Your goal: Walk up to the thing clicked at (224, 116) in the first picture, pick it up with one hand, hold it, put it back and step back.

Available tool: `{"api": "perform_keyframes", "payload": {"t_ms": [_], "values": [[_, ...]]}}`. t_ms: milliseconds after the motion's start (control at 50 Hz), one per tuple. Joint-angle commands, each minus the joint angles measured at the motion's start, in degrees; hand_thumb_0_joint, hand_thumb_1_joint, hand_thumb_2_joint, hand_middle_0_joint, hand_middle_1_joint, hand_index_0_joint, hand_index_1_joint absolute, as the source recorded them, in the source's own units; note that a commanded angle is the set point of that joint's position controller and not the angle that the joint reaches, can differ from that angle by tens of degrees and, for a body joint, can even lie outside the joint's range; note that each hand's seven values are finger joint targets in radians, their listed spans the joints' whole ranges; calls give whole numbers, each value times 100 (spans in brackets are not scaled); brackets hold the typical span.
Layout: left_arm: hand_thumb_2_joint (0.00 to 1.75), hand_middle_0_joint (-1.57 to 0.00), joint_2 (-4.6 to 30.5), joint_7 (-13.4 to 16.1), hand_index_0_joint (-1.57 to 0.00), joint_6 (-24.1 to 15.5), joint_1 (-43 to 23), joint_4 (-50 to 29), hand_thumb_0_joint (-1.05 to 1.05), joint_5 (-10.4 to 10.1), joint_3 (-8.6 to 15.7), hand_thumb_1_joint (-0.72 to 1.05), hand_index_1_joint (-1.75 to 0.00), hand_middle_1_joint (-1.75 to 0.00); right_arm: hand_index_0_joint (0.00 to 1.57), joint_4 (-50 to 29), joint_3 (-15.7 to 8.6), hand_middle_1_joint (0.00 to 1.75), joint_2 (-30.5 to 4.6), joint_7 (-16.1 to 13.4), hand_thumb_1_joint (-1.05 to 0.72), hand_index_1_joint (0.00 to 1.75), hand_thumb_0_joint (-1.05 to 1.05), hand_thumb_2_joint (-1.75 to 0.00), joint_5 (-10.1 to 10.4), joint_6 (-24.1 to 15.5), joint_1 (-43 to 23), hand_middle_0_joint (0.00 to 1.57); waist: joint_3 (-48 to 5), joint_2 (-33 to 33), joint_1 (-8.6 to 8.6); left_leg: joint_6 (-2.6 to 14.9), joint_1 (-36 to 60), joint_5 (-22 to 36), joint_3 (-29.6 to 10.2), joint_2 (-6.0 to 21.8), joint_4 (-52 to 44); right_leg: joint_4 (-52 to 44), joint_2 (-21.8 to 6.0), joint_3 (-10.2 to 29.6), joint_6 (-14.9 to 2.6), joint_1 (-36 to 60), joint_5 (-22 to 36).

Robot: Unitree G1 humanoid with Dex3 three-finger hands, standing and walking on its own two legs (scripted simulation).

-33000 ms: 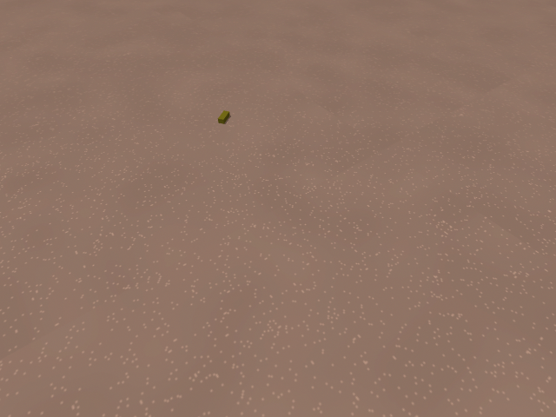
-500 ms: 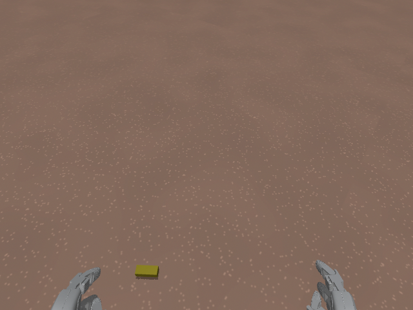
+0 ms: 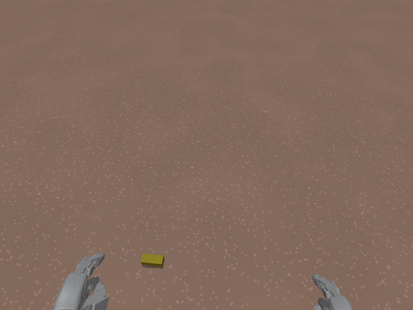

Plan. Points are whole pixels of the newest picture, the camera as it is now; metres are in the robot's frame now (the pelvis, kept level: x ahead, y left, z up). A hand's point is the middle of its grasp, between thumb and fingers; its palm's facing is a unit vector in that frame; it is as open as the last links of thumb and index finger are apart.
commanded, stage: stand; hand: left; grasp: from above
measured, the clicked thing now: (152, 259) +0.46 +0.23 -0.71
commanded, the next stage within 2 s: none
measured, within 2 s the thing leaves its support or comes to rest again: neither
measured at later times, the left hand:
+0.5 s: hand out of the picture +0.04 +0.24 -0.12, palm faces +0.05 -0.94 -0.33, open 7.4 cm
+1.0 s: hand out of the picture +0.03 +0.24 -0.10, palm faces +0.05 -0.93 -0.35, open 7.4 cm
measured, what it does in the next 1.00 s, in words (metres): rises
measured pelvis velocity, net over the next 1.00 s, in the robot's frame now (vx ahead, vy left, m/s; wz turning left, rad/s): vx -0.01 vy -0.01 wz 0.03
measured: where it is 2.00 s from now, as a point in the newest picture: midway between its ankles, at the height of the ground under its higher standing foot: outside the picture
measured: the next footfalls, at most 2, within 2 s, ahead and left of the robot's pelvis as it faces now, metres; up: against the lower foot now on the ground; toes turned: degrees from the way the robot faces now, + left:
none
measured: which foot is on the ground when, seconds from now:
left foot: down 0.00-1.00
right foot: down 0.00-1.00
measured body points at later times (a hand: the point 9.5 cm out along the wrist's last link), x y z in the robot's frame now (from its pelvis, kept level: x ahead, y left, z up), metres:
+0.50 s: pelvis +0.00 +0.01 +0.04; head +0.01 +0.00 +0.49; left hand +0.03 +0.29 -0.09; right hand +0.08 -0.27 -0.09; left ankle +0.01 +0.13 -0.69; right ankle +0.01 -0.15 -0.69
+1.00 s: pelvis -0.01 -0.01 +0.06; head +0.00 -0.01 +0.51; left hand +0.03 +0.29 -0.08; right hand +0.06 -0.30 -0.09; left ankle +0.01 +0.13 -0.69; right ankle +0.01 -0.15 -0.69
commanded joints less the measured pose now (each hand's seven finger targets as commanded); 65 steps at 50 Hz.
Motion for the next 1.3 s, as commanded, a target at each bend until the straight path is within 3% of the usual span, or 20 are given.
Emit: {"api": "perform_keyframes", "payload": {"t_ms": [0,40,100,160,260,400,500,560,620,660,740,840,1020,1160,1280], "values": [[90,-20,1158,35,-20,-1008,-474,891,0,179,482,90,-30,-30,20,-116,-493,30,-1018,369,-90,30,0,-90,135,245,-200,20,-489,-72,76,471,796,1783,-59,-40,-1320,-1118,-215,487,-513,1264,1489],[90,-20,1096,31,-20,-1030,-506,1329,0,106,535,90,-30,-30,20,21,-559,30,-1123,461,-90,30,0,-90,215,301,-339,20,-431,-230,161,438,1021,1724,-60,-31,-1376,-1316,-237,501,-454,1112,1281],[90,-20,1060,51,-20,-1137,-761,1971,0,91,509,90,-30,-30,20,300,-609,30,-1133,512,-90,30,0,-90,216,395,-388,20,-324,-94,128,445,1184,1606,-213,46,-1701,-1507,-218,406,-349,1170,1124],[90,-20,1001,53,-20,-1230,-771,2505,0,88,511,90,-30,-30,20,516,-624,30,-1186,503,-90,30,0,-90,187,455,-392,20,-232,209,148,492,1271,1826,-468,221,-2047,-1514,-131,213,-284,1442,1307],[90,-20,1075,47,-20,-1312,-721,3302,0,47,496,90,-30,-30,20,881,-623,30,-1245,453,-90,30,0,-90,233,552,-430,20,32,202,114,449,1476,1862,-569,294,-2447,-1987,-166,203,-304,1719,1391],[90,-20,1217,52,-20,-1350,-732,4104,0,4,442,90,-30,-30,20,1347,-574,30,-1295,424,-90,30,0,-90,302,670,-372,20,347,132,43,370,1713,1491,-567,308,-3003,-2700,-281,259,-284,2091,1418],[90,-20,1291,65,-20,-1364,-756,4517,0,-11,409,90,-30,-30,20,1593,-538,30,-1289,410,-90,30,0,-90,354,680,-407,20,285,2,46,316,2117,2150,-510,347,-3095,-2966,-366,255,-255,2319,1736],[90,-20,1295,57,-20,-1364,-853,4681,0,-24,381,90,-30,-30,20,1745,-509,30,-1298,407,-90,30,0,-90,365,694,-350,20,386,53,14,288,2118,2099,-492,362,-3281,-3111,-375,273,-227,2435,1699],[90,-20,1322,48,-20,-1356,-874,4840,0,-11,360,90,-30,-30,20,1818,-493,30,-1293,432,-90,30,0,-90,383,720,-493,20,583,5,51,244,2068,1750,-524,348,-3473,-3263,-342,210,-188,2414,1404],[90,-20,1369,32,-20,-1334,-897,4926,0,-5,369,90,-30,-30,20,1875,-504,30,-1351,433,-90,30,0,-90,363,753,-493,20,748,69,56,249,1915,1153,-574,350,-3646,-3345,-305,194,-181,2368,1120],[90,-20,1406,7,-20,-1339,-925,5037,0,-8,368,90,-30,-30,20,1933,-501,30,-1383,459,-90,30,0,-90,369,768,-530,20,748,34,62,250,1864,913,-607,361,-3750,-3423,-323,226,-185,2418,903],[90,-20,1465,-12,-20,-1368,-1053,5082,0,-27,365,90,-30,-30,20,2006,-488,30,-1382,472,-90,30,0,-90,373,744,-538,20,604,17,34,239,2015,1357,-535,370,-3658,-3567,-408,318,-214,2467,1079],[90,-20,1550,-27,-20,-1380,-1188,5156,0,-59,368,90,-30,-30,20,2112,-426,30,-1455,478,-90,30,0,-90,379,742,-549,20,528,-44,27,233,2144,1608,-504,405,-3692,-3602,-426,322,-207,2530,1256],[90,-20,1532,-30,-20,-1397,-1257,5206,0,-113,374,90,-30,-30,20,2167,-382,30,-1514,456,-90,30,0,-90,392,713,-523,20,270,3,26,232,2339,2514,-436,469,-3598,-3526,-481,283,-215,2818,2141],[90,-20,1538,-47,-20,-1369,-1340,5234,0,-100,379,90,-30,-30,20,2193,-364,30,-1548,441,-90,30,0,-90,398,713,-574,20,320,-7,31,206,2347,2496,-436,490,-3676,-3557,-455,235,-207,2803,2051]]}}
